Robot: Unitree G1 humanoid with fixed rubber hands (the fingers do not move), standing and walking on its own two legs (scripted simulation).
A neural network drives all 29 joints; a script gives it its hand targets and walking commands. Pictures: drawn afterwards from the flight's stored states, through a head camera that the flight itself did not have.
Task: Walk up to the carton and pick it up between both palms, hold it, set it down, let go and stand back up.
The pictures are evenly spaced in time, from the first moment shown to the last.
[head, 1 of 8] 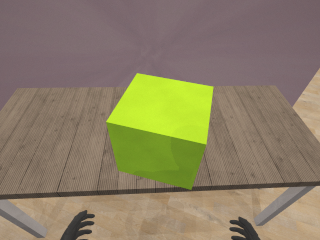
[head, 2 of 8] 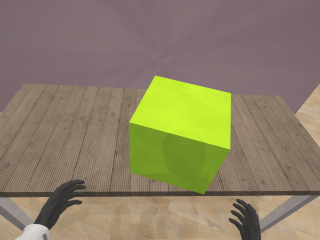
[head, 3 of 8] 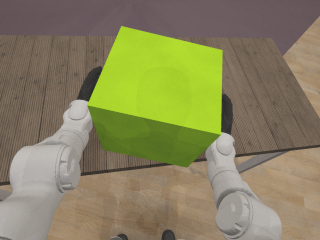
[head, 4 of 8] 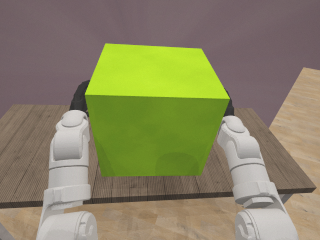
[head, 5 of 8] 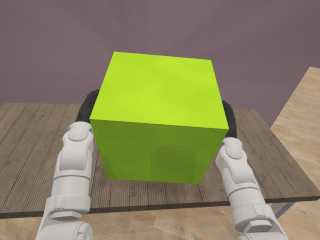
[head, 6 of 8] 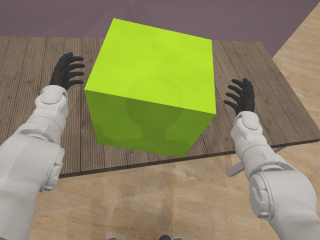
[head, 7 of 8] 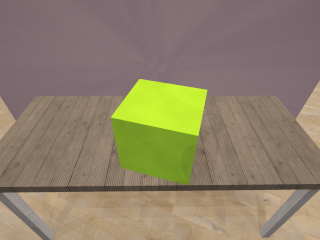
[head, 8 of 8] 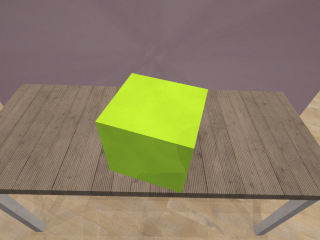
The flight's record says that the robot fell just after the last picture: no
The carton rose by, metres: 0.23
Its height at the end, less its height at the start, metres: +0.00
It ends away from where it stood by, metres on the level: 0.02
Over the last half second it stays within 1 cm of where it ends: yes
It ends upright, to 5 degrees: yes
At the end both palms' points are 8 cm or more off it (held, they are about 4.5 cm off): yes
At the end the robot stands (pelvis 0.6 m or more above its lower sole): yes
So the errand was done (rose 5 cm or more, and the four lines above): yes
